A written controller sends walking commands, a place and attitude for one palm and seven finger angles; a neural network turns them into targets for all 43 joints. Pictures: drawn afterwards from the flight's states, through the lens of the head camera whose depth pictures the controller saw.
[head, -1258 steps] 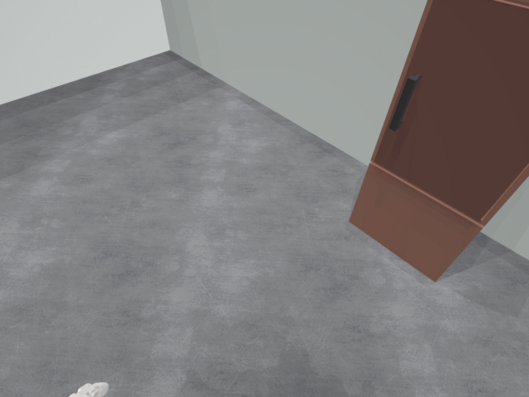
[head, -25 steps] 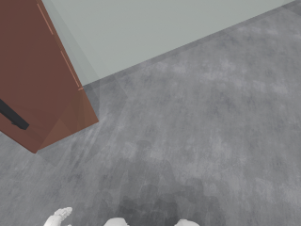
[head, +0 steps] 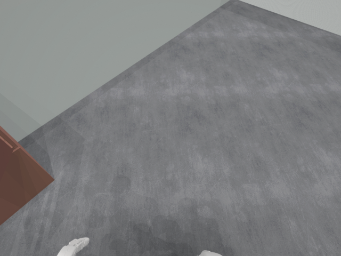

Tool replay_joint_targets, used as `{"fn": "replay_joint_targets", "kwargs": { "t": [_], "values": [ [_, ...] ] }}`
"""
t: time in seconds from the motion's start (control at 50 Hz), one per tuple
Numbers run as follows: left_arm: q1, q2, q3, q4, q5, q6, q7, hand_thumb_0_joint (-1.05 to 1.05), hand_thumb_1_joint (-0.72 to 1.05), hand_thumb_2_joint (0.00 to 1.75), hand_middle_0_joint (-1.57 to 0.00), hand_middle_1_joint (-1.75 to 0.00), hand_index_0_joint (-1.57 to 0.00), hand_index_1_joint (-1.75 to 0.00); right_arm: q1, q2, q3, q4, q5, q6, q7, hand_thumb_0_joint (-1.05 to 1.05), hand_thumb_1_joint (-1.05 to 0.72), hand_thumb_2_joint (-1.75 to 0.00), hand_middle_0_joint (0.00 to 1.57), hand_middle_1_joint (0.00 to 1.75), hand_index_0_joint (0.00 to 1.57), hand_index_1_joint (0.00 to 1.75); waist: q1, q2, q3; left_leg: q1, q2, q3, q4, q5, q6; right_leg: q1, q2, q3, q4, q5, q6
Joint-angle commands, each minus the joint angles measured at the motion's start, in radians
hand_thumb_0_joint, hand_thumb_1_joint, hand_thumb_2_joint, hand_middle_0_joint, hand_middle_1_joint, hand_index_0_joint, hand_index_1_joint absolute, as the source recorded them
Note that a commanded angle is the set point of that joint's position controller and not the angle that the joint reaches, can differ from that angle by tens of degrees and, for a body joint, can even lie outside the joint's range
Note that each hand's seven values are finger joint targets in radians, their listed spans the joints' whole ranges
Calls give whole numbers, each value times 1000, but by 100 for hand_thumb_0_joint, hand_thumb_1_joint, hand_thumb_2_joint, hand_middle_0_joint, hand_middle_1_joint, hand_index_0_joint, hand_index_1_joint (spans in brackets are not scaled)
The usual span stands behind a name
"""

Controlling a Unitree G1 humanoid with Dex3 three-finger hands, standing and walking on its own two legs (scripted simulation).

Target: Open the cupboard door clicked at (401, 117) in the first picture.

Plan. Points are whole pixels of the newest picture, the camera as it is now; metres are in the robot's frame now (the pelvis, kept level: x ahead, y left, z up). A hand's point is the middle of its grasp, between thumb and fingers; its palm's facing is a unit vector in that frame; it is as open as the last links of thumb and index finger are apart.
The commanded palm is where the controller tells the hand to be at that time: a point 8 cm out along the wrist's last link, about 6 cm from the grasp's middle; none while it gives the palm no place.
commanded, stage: walk to a spot facing it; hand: left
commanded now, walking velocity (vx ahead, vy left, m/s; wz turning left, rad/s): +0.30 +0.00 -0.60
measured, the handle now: out of the picture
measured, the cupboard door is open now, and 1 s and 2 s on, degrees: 43 43 43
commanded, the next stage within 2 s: turn to face it in 1.00 s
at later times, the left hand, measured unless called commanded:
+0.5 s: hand (123, 198) +0.29 +0.15 -0.18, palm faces -0.26 -0.95 -0.17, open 7.4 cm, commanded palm none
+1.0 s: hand (173, 138) +0.51 +0.01 -0.17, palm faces -0.41 -0.89 -0.19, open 7.3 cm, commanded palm none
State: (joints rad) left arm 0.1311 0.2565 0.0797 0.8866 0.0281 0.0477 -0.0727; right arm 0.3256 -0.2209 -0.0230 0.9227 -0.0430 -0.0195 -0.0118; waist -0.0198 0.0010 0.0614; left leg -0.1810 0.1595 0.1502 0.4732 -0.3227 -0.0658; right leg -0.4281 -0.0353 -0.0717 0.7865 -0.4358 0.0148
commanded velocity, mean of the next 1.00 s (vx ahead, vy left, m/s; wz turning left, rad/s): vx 0.34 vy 0.00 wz -0.38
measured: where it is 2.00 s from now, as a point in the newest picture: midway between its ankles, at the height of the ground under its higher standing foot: (213, 175)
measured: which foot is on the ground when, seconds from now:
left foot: down 0.00-0.06, up 0.08-0.36, down 0.38-0.72, up 0.74-1.00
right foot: up 0.00-0.04, down 0.06-0.36, up 0.38-0.70, down 0.72-1.00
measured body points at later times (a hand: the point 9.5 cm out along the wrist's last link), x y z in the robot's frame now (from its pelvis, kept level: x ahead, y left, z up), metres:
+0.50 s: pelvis +0.19 -0.03 -0.01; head +0.24 -0.01 +0.44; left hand +0.31 +0.21 -0.17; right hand +0.18 -0.28 -0.13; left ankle +0.22 +0.10 -0.74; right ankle +0.08 -0.12 -0.65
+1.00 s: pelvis +0.40 -0.15 +0.00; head +0.44 -0.16 +0.45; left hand +0.54 +0.05 -0.15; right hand +0.36 -0.40 -0.14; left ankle +0.54 -0.05 -0.70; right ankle +0.31 -0.21 -0.74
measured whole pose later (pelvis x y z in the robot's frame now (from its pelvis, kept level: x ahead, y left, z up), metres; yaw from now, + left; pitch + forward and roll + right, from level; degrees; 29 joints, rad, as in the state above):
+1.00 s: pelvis +0.40 -0.15 +0.00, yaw -27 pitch +1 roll +0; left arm 0.26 0.20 0.06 1.03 0.02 -0.05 -0.02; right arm 0.18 -0.18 -0.05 0.97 -0.02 -0.03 0.02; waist 0.00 -0.03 0.05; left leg -0.52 0.12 0.08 0.78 -0.25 -0.06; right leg -0.12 0.02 -0.05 0.40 -0.30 -0.05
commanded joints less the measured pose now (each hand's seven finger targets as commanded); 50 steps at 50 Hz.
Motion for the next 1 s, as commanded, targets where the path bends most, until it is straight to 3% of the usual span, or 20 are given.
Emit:
{"fn": "replay_joint_targets", "kwargs": {
  "t": [0.0, 0.02, 0.04, 0.06, 0.14, 0.3, 0.32, 0.34, 0.36, 0.4, 0.46, 0.52, 0.6, 0.64, 0.66, 0.68, 0.7, 0.74, 0.82, 0.98],
  "values": [
    [34, 63, 15, -48, -2, -51, 2, 0, 90, 90, -20, -30, -20, -30, 30, -215, -64, -40, 8, -18, -8, 0, -90, -90, 20, 30, 20, 30, 34, 126, -123, -32, 119, 2, 93, 214, 87, 294, 73, -89, -301, 131, -42],
    [196, 163, 40, -4, 5, -61, 18, 0, 90, 90, -20, -30, -20, -30, -18, -166, -56, -70, 25, -20, 5, 0, -90, -90, 20, 30, 20, 30, 120, -87, -180, -296, 43, 99, 350, 127, 37, 588, -88, 158, -401, 39, -122],
    [334, 298, 74, 39, -2, -63, 39, 0, 90, 90, -20, -30, -20, -30, -153, -87, -31, -148, 35, -22, 9, 0, -90, -90, 20, 30, 20, 30, 195, -397, -162, -594, -95, 70, 638, -349, -1, 680, -357, 613, -514, 164, -240],
    [338, 289, 72, 40, -16, -64, 58, 0, 90, 90, -20, -30, -20, -30, -206, -144, -41, -161, 30, -19, 3, 0, -90, -90, 20, 30, 20, 30, 193, -283, -108, -677, -46, -119, 739, -305, 12, 638, -376, 629, -522, 207, -291],
    [79, 161, 36, -22, -3, -77, 72, 0, 90, 90, -20, -30, -20, -30, -159, -121, -56, -101, 18, -8, 18, 0, -90, -90, 20, 30, 20, 30, 41, -207, -9, -438, -4, -133, 595, -98, -5, 248, -229, 368, -541, 171, -223],
    [40, 154, 36, -4, -6, -88, 49, 0, 90, 90, -20, -30, -20, -30, 6, -106, -58, -44, 22, -39, 19, 0, -90, -90, 20, 30, 20, 30, -59, -78, -55, 53, -117, -21, 60, 127, -3, 60, -92, 266, -409, 87, -150],
    [41, 106, 25, -5, -6, -86, 47, 0, 90, 90, -20, -30, -20, -30, 111, -162, -72, -10, 19, -47, 6, 0, -90, -90, 20, 30, 20, 30, -103, 76, -108, 219, -51, -111, -9, 35, 17, -25, -28, 224, -207, 97, -116],
    [73, 36, 11, -19, -19, -81, 40, 0, 90, 90, -20, -30, -20, -30, 245, -286, -102, 11, -6, -57, -5, 0, -90, -90, 20, 30, 20, 30, -150, 392, -183, 348, 246, -530, -153, -178, 120, -218, 115, 64, 166, -128, -46],
    [38, 40, 8, -50, -14, -87, 40, 0, 90, 90, -20, -30, -20, -30, 277, -296, -90, 16, -8, -51, -15, 0, -90, -90, 20, 30, 20, 30, -144, 342, -177, 310, 383, -739, -277, -297, 210, -297, 88, 129, 386, -173, -49],
    [-40, 46, 17, -61, 0, -98, 27, 0, 90, 90, -20, -30, -20, -30, 154, -233, -75, -30, -7, -56, -11, 0, -90, -90, 20, 30, 20, 30, -86, 80, -28, 117, 343, -637, -287, -189, 243, -351, -22, 130, 519, -20, -47],
    [-15, 7, 9, -29, 4, -78, 9, 0, 90, 90, -20, -30, -20, -30, 67, -135, -43, -15, -1, -75, -17, 0, -90, -90, 20, 30, 20, 30, -16, 169, 8, 72, 217, -280, -246, 214, 164, -298, -70, 92, 410, 106, -16],
    [-36, -26, -11, -38, -2, -68, 1, 0, 90, 90, -20, -30, -20, -30, 83, -144, -49, 9, 1, -73, -14, 0, -90, -90, 20, 30, 20, 30, -23, 206, -72, 129, 142, -49, -187, 417, 129, -166, -44, -1, 121, 117, -16],
    [-75, -17, -14, -37, -1, -67, 1, 0, 90, 90, -20, -30, -20, -30, 102, -155, -54, 35, 3, -57, -3, 0, -90, -90, 20, 30, 20, 30, -28, 168, -65, 88, 153, 4, -176, 323, 129, -6, 4, -79, -94, 187, -32],
    [3, 13, -2, -8, 3, -70, 6, 0, 90, 90, -20, -30, -20, -30, 81, -161, -53, 38, 6, -47, -1, 0, -90, -90, 20, 30, 20, 30, 26, 120, -85, 32, 148, 32, -62, 361, 109, 172, 39, -108, -184, 223, -53],
    [138, 55, 15, 35, 5, -74, 14, 0, 90, 90, -20, -30, -20, -30, 47, -151, -50, 32, 13, -46, 1, 0, -90, -90, 20, 30, 20, 30, 102, 41, -118, -68, 109, 71, 114, 391, 82, 380, 43, -76, -225, 217, -79],
    [310, 163, 44, 81, 13, -86, 30, 0, 90, 90, -20, -30, -20, -30, 14, -101, -38, 10, 30, -49, 10, 0, -90, -90, 20, 30, 20, 30, 187, -200, -214, -307, 21, 135, 429, 224, 43, 652, -147, 191, -315, 72, -154],
    [408, 266, 67, 105, -3, -87, 48, 0, 90, 90, -20, -30, -20, -30, -25, -63, -29, -42, 42, -51, 11, 0, -90, -90, 20, 30, 20, 30, 210, -410, -262, -521, -109, 54, 731, -305, 16, 728, -395, 627, -507, 98, -258],
    [275, 203, 53, 85, -19, -81, 69, 0, 90, 90, -20, -30, -20, -30, -104, -84, -44, -34, 35, -45, 11, 0, -90, -90, 20, 30, 20, 30, 149, -182, -83, -618, -3, -117, 843, -159, 31, 550, -371, 535, -543, 109, -284],
    [110, 87, 16, 55, -7, -109, 76, 0, 90, 90, -20, -30, -20, -30, -37, -37, -41, 29, 17, -19, 13, 0, -90, -90, 20, 30, 20, 30, 13, -145, -54, -368, 12, -109, 585, -53, 5, 258, -236, 236, -535, 422, -216],
    [184, 97, 13, 126, -13, -127, 66, 0, 90, 90, -20, -30, -20, -30, -175, -15, -40, -14, 22, -32, 35, 0, -90, -90, 20, 30, 20, 30, 33, -107, -8, -274, -67, -45, 180, 140, 17, 308, -186, 191, -520, 473, -187]
  ]
}}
